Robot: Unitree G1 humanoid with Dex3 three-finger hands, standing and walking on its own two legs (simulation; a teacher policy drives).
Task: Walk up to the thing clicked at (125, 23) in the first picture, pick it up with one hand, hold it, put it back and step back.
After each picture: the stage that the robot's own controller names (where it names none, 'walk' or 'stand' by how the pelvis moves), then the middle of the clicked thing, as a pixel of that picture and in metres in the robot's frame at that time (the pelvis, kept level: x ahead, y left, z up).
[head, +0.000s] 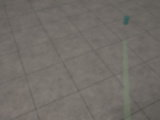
stand; (126, 20) +1.90 -0.63 -0.72
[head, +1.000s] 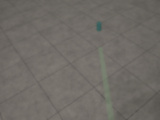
walk; (99, 26) +1.84 -0.12 -0.70
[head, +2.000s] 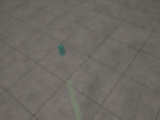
walk; (61, 50) +1.26 +0.29 -0.72
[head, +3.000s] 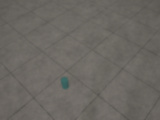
walk; (64, 83) +0.79 +0.23 -0.71
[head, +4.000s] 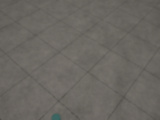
stand; out of the picture +0.45 +0.19 -0.70
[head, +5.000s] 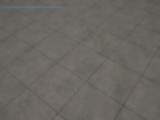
stand; out of the picture +0.40 +0.21 -0.72
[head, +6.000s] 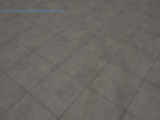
stand; out of the picture +0.37 +0.21 -0.73
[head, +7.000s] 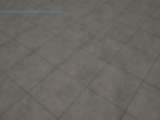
stand; out of the picture +0.37 +0.21 -0.73
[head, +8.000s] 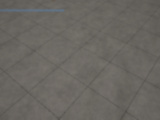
stand; out of the picture +0.36 +0.21 -0.73
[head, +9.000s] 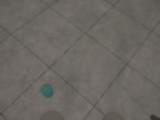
go down; (47, 91) +0.42 +0.20 -0.52
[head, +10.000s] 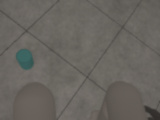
go down; (25, 60) +0.46 +0.24 -0.31
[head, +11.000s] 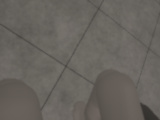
close in; out of the picture +0.44 +0.27 -0.25
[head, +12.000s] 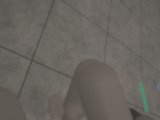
close; out of the picture +0.43 +0.30 -0.22
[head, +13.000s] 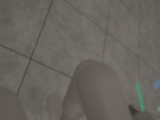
lift; out of the picture +0.42 +0.29 -0.23
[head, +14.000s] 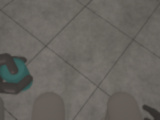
lift; (18, 76) +0.34 +0.23 -0.04
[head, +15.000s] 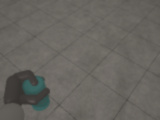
hold; (37, 94) +0.32 +0.17 +0.01
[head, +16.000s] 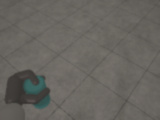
hold; (38, 92) +0.33 +0.17 +0.00
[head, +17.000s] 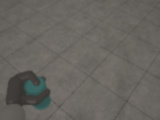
hold; (38, 93) +0.33 +0.17 +0.00
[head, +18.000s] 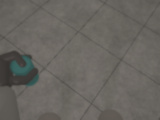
crouch; (26, 72) +0.40 +0.19 -0.07
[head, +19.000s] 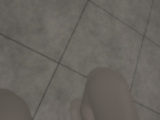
lower; out of the picture +0.46 +0.29 -0.16
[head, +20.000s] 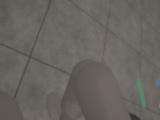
lower; out of the picture +0.42 +0.31 -0.23
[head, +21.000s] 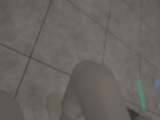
lower; out of the picture +0.43 +0.31 -0.23
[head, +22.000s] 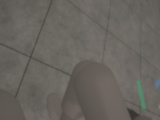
lower; out of the picture +0.43 +0.31 -0.23
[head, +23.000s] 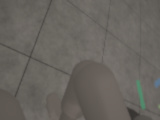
lower; out of the picture +0.43 +0.31 -0.23
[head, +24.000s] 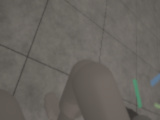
open; out of the picture +0.42 +0.31 -0.23
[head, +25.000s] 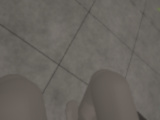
stand; out of the picture +0.43 +0.29 -0.25
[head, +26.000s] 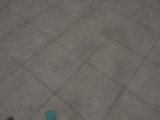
stand; (50, 117) +0.41 +0.19 -0.61
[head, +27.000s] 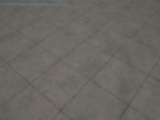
stand; out of the picture +0.40 +0.20 -0.67
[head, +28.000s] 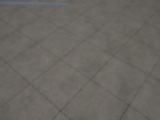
stand; out of the picture +0.39 +0.20 -0.67
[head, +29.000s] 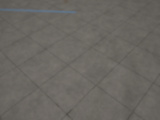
stand; out of the picture +0.41 +0.18 -0.72
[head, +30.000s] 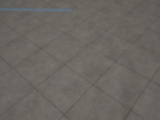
stand; out of the picture +0.39 +0.20 -0.73
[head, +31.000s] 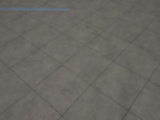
stand; out of the picture +0.38 +0.21 -0.73
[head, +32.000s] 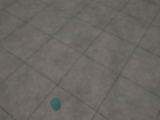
walk; (55, 104) +0.49 +0.22 -0.70
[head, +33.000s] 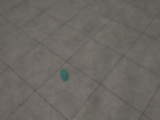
walk; (64, 75) +0.78 +0.22 -0.70
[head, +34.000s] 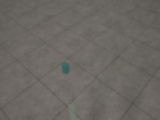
stand; (65, 68) +1.03 +0.20 -0.71
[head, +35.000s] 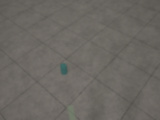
stand; (63, 69) +1.00 +0.20 -0.73
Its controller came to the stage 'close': yes
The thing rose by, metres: 0.71
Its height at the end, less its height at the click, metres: +0.00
